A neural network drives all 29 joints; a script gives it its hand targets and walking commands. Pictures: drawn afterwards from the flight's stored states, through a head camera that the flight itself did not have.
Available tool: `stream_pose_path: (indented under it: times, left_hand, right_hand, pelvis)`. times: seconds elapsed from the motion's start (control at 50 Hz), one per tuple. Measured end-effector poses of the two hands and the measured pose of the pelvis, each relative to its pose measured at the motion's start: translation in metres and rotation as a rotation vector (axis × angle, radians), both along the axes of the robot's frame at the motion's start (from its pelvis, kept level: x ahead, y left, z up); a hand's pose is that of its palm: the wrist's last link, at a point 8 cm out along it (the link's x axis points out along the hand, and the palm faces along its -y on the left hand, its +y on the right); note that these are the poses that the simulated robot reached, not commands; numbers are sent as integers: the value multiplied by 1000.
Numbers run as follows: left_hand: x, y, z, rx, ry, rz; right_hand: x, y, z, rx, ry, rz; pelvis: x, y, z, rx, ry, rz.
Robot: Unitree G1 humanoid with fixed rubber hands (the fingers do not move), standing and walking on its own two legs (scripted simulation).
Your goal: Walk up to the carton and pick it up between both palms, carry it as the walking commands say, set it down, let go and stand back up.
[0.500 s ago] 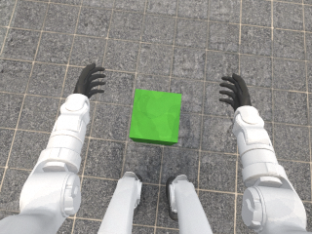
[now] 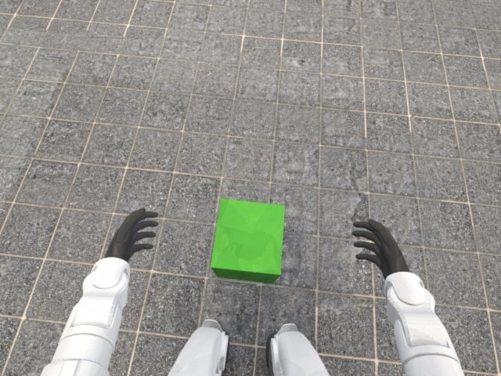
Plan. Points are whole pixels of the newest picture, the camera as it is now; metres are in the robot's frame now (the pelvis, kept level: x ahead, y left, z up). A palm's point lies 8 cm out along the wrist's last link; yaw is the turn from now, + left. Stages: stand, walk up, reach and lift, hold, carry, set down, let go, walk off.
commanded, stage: let go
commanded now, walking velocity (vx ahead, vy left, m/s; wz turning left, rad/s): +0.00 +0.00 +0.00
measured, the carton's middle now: (248, 244) +0.43 +0.01 -0.58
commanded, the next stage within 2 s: stand in 0.72 s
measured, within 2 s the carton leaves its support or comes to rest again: neither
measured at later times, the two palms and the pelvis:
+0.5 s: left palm (75, 325) +0.19 +0.23 -0.01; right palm (437, 336) +0.20 -0.23 +0.00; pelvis +0.01 +0.00 +0.05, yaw +0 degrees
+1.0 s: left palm out of the picture +0.13 +0.27 -0.04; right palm (433, 361) +0.17 -0.24 -0.04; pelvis +0.05 +0.01 +0.06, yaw +1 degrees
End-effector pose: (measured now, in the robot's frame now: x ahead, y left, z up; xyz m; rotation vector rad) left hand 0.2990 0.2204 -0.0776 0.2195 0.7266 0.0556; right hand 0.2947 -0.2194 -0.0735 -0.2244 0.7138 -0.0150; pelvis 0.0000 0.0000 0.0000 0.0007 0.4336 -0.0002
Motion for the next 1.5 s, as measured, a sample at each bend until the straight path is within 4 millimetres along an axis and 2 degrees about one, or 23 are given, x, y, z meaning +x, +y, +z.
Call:
stream_pose_path:
  times: [0.22, 0.28, 0.32, 0.46, 0.72, 0.8, 0.88, 0.94, 1.0, 1.12, 1.22, 1.34, 1.5]
  left_hand:
    - [-76, 7, 64, -4, -37, 48]
    - [-88, 5, 74, -13, -31, 37]
    - [-91, 6, 75, -7, -15, 22]
    - [-100, 11, 73, 13, 29, -10]
    - [-125, 18, 67, 6, 63, 21]
    - [-136, 30, 65, 37, 43, 54]
    - [-158, 48, 53, 66, 105, 91]
    - [-170, 53, 44, 77, 168, 113]
    - [-169, 52, 38, 76, 199, 124]
    - [-149, 42, 32, 54, 206, 139]
    - [-138, 37, 26, 45, 223, 158]
    - [-142, 36, 19, 45, 271, 184]
    - [-167, 37, 12, 53, 363, 211]
  right_hand:
    - [-78, -9, 60, 16, 4, -35]
    - [-94, -11, 68, 18, 13, -51]
    - [-96, -13, 69, 13, 17, -51]
    - [-94, -14, 72, -1, 20, -54]
    - [-107, -5, 71, 6, 42, -68]
    - [-117, -12, 69, -53, 25, -71]
    - [-131, -23, 55, -80, 78, -81]
    - [-134, -25, 44, -81, 124, -83]
    - [-128, -21, 37, -75, 150, -77]
    - [-108, -14, 28, -58, 168, -72]
    - [-100, -15, 21, -57, 200, -86]
    - [-106, -20, 13, -68, 260, -106]
    - [-129, -26, 7, -86, 354, -125]
  pelvis:
    - [19, -8, 37, 7, -287, 6]
    - [20, -9, 45, 5, -378, 2]
    - [18, -9, 47, 2, -424, -4]
    - [9, -6, 47, -3, -509, -6]
    - [6, 5, 48, -7, -557, 5]
    - [16, 8, 56, 2, -475, 2]
    - [28, 9, 57, 9, -419, 8]
    - [41, 9, 57, 8, -389, 12]
    - [54, 9, 56, 7, -367, 18]
    - [77, 8, 53, 7, -351, 30]
    - [89, 6, 50, 9, -352, 36]
    - [96, 4, 48, 9, -362, 43]
    - [95, 2, 50, 8, -380, 51]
